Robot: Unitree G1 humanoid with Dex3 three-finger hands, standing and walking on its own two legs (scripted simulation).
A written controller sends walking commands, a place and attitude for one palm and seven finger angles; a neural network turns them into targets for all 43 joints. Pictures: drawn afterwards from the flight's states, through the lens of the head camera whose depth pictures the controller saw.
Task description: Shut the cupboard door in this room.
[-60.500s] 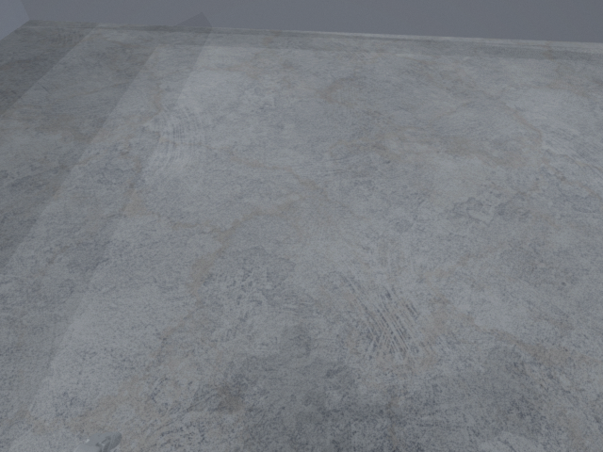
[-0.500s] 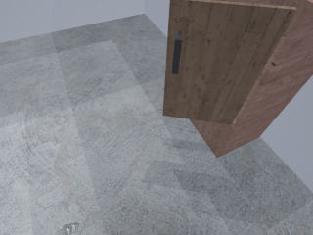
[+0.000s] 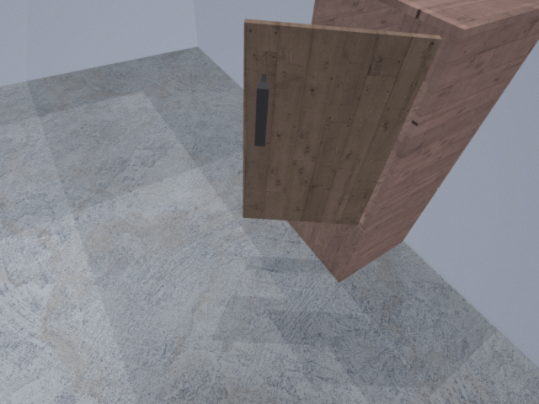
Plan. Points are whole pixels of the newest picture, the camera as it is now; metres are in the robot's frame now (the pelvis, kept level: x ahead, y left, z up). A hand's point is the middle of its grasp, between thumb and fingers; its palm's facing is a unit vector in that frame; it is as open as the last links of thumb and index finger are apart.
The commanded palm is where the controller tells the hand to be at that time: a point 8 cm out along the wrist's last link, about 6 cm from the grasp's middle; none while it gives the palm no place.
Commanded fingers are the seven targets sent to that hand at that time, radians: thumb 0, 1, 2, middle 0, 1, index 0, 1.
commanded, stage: take the last steps up to it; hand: left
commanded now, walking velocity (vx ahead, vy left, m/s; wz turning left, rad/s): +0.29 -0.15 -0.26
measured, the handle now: (261, 110) +0.68 +0.06 +0.06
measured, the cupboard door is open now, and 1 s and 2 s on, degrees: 55 55 55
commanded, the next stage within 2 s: come to a stop and stand still in 0.60 s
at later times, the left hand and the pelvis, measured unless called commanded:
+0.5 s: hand (230, 350) +0.24 +0.08 -0.16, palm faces -0.20 -0.96 -0.20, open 7.4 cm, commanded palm none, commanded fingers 0.00 0.90 0.90 -0.20 -0.30 -0.20 -0.30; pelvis +0.11 -0.09 -0.01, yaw -8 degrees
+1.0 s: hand (261, 353) +0.25 +0.02 -0.18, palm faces -0.05 -0.98 -0.19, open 7.3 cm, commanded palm none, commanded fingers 0.00 0.90 0.90 -0.20 -0.30 -0.20 -0.30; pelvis +0.22 -0.15 +0.00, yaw -7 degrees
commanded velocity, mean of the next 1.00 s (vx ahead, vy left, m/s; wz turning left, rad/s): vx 0.05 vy -0.04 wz -0.04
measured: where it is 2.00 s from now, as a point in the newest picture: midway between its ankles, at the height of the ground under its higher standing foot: outside the picture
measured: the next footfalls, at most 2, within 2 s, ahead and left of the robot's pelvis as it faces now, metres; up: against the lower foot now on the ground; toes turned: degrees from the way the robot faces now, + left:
right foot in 0.46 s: +0.17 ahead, -0.21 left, +0.00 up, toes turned -13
left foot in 0.82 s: +0.31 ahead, -0.06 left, +0.00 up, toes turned +0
